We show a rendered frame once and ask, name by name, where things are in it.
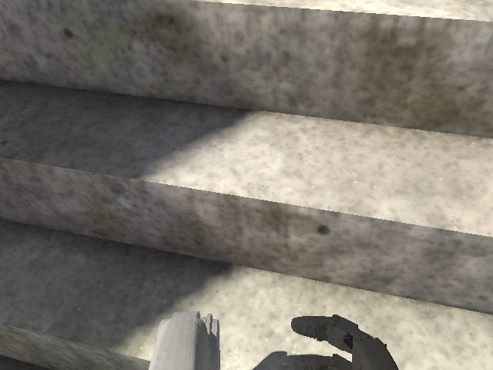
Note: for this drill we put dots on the robot left shin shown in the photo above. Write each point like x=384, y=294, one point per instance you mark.
x=162, y=322

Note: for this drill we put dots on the right robot hand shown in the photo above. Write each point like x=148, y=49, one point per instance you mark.
x=368, y=353

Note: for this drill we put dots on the left robot thigh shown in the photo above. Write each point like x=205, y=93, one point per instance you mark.
x=187, y=342

